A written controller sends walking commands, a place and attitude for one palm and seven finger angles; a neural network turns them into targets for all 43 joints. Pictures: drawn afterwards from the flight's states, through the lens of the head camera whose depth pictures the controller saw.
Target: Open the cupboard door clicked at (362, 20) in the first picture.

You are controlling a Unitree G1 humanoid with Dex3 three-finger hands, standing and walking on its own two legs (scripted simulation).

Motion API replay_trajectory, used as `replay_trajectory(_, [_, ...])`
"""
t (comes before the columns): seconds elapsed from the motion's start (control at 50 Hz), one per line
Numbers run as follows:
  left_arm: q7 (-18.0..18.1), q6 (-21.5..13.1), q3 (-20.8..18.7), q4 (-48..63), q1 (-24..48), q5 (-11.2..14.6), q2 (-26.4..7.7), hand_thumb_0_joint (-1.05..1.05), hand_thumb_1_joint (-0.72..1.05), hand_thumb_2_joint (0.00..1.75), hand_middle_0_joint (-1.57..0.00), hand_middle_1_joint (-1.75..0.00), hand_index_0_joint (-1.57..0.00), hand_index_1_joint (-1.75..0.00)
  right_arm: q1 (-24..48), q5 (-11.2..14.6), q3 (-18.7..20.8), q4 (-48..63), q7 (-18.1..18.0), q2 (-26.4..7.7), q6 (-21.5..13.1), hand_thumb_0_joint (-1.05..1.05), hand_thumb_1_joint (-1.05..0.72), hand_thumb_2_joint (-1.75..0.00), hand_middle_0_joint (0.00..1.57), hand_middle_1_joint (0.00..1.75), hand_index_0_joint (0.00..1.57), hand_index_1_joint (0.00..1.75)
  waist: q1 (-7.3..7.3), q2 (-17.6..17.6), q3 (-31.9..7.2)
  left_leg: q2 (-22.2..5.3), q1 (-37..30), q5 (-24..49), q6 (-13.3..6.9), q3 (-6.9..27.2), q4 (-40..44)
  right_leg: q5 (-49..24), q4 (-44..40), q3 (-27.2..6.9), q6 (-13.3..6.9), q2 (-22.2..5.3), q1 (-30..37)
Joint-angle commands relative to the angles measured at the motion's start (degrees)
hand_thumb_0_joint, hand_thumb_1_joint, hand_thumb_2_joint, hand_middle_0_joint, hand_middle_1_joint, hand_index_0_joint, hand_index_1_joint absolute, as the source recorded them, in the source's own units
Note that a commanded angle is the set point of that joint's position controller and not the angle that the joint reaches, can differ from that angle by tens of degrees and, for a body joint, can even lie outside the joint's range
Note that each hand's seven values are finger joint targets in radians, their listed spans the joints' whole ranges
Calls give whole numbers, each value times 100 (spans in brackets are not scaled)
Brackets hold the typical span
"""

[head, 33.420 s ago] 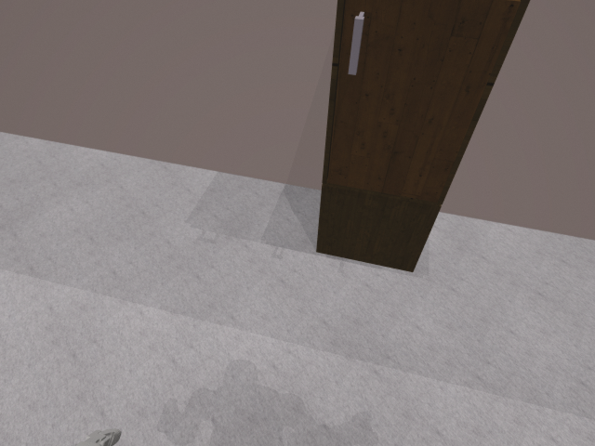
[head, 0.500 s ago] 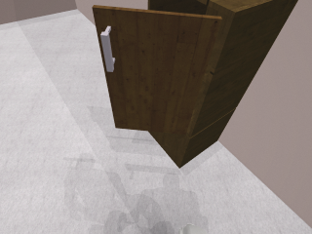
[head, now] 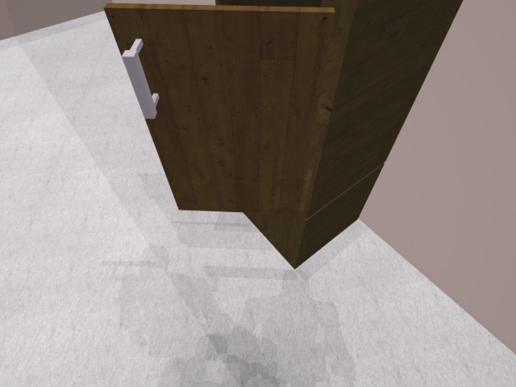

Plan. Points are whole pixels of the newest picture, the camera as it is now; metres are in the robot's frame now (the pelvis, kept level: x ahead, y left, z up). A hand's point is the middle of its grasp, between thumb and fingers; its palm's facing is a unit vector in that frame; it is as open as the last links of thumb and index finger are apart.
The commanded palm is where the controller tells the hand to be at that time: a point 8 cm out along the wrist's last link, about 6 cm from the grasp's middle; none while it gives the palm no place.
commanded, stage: come to a stop and stand still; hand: left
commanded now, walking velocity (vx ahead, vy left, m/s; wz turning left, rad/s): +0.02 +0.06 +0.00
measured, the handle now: (144, 80) +0.59 +0.25 +0.13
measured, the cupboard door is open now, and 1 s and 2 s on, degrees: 49 49 49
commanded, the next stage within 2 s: look again from close up in 0.56 s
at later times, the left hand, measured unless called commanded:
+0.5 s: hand out of the picture -0.03 +0.21 -0.18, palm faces +0.02 -0.99 -0.16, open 7.4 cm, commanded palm none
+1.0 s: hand out of the picture +0.01 +0.22 -0.18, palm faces +0.01 -0.98 -0.21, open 7.4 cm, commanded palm none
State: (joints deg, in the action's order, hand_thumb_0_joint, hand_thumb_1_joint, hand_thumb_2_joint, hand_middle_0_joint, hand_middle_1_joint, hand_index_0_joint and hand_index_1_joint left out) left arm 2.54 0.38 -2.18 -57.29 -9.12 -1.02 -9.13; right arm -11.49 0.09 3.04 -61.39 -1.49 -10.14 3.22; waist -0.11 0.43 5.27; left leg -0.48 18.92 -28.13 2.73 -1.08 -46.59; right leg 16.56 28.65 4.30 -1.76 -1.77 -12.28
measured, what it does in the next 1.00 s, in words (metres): steps on the spot: left foot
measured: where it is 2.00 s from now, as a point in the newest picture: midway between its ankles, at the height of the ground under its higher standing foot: outside the picture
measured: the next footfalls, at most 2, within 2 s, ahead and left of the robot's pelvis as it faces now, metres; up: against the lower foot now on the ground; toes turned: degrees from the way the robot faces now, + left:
left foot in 0.10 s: +0.02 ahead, +0.13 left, +0.00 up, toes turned +2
right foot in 1.86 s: +0.13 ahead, -0.08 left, +0.00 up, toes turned -8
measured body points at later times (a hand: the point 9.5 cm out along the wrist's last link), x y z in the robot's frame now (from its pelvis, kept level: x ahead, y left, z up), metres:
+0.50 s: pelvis +0.00 +0.05 +0.00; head +0.01 +0.06 +0.45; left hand -0.03 +0.27 -0.16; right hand +0.03 -0.19 -0.15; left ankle -0.02 +0.13 -0.74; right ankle -0.02 -0.10 -0.74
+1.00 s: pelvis -0.02 +0.05 -0.01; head -0.03 +0.04 +0.44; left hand +0.01 +0.27 -0.16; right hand -0.01 -0.18 -0.16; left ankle -0.02 +0.13 -0.74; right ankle -0.02 -0.10 -0.74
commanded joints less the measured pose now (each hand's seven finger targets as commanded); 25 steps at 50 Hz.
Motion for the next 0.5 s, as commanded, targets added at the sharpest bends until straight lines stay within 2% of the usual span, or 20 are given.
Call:
replay_trajectory(0.0, [23, -98, -239, 68, -432, -11, -1073, 0, 90, 90, -20, -30, -20, -30, -378, -41, 20, 249, 31, -206, -135, 0, -90, -90, 20, 30, 20, 30, 72, 778, -754, 86, -295, 688, 46, -175, 1379, -3924, -350, -1132, -739, -1367, 766])
replay_trajectory(0.02, [6, -92, -215, 54, -343, 13, -1083, 0, 90, 90, -20, -30, -20, -30, -498, -42, 11, 204, 31, -222, -156, 0, -90, -90, 20, 30, 20, 30, -23, 791, -721, 102, -706, 1197, 24, -207, 1859, -3370, -318, -1017, -575, -1257, 460])
replay_trajectory(0.04, [-10, -83, -189, 50, -283, 40, -993, 0, 90, 90, -20, -30, -20, -30, -591, -57, 15, 152, 30, -283, -199, 0, -90, -90, 20, 30, 20, 30, -89, 695, -659, -7, -1173, 1771, -37, -168, 2311, -2663, -232, -950, -380, -1088, 59])
replay_trajectory(0.06, [-36, -61, -154, 80, -278, 48, -810, 0, 90, 90, -20, -30, -20, -30, -636, -74, 40, 157, 24, -452, -251, 0, -90, -90, 20, 30, 20, 30, -78, 173, -709, -448, -1495, 2331, -194, 239, 2424, -1572, -42, -754, -146, -769, -356])
replay_trajectory(0.08, [-53, -17, -99, 91, -396, 79, -602, 0, 90, 90, -20, -30, -20, -30, -469, -116, 56, 254, 0, -723, -277, 0, -90, -90, 20, 30, 20, 30, 37, -560, -650, -1033, -1203, 2797, -528, 888, 2510, -590, -19, -487, 94, -397, -405])
replay_trajectory(0.1, [-46, 18, -76, 57, -439, 57, -511, 0, 90, 90, -20, -30, -20, -30, -256, -134, 51, 317, -13, -865, -249, 0, -90, -90, 20, 30, 20, 30, 99, -657, -484, -1285, -634, 2370, -721, 958, 2707, 57, -108, -276, 185, -278, -64])
replay_trajectory(0.12, [-55, 43, -53, -26, -487, 15, -487, 0, 90, 90, -20, -30, -20, -30, 2, -140, 20, 342, -4, -829, -229, 0, -90, -90, 20, 30, 20, 30, 169, -512, -292, -1113, -261, 1497, -658, 796, 2838, 123, -289, -314, 178, -248, 131])
replay_trajectory(0.14, [-80, 73, -49, -83, -434, -7, -522, 0, 90, 90, -20, -30, -20, -30, 104, -131, -5, 376, 2, -764, -241, 0, -90, -90, 20, 30, 20, 30, 152, -750, -92, -898, -100, 1089, -562, 779, 2995, -44, -352, -343, 148, -284, 137])
replay_trajectory(0.2, [-130, 35, 7, -219, -583, -7, -539, 0, 90, 90, -20, -30, -20, -30, 23, -115, -45, 350, -19, -717, -263, 0, -90, -90, 20, 30, 20, 30, 117, -644, 81, -741, -149, 762, -450, 642, 3154, -263, -518, -437, 97, -310, 93])
replay_trajectory(0.24, [-137, -1, 38, -303, -663, -2, -565, 0, 90, 90, -20, -30, -20, -30, -78, -100, -63, 333, -21, -708, -292, 0, -90, -90, 20, 30, 20, 30, 88, -442, -35, -683, -337, 866, -435, 591, 3146, -390, -625, -486, 99, -350, 107])
replay_trajectory(0.36, [-119, -94, 81, -477, -842, 9, -524, 0, 90, 90, -20, -30, -20, -30, -374, -57, -99, 168, -47, -595, -397, 0, -90, -90, 20, 30, 20, 30, 23, 44, -415, -636, -928, 1869, -429, 393, 2920, -761, -780, -549, 123, -431, 157])
replay_trajectory(0.4, [-105, -97, 106, -545, -906, 21, -493, 0, 90, 90, -20, -30, -20, -30, -408, -61, -123, 88, -57, -570, -424, 0, -90, -90, 20, 30, 20, 30, 24, -38, -405, -630, -1020, 2161, -421, 366, 2883, -861, -750, -572, 127, -458, 127])
replay_trajectory(0.48, [-87, -88, 128, -630, -974, 23, -450, 0, 90, 90, -20, -30, -20, -30, -519, -57, -160, -37, -74, -509, -435, 0, -90, -90, 20, 30, 20, 30, 34, -51, -164, -608, -921, 2289, -416, 333, 2909, -888, -773, -562, 135, -467, 127])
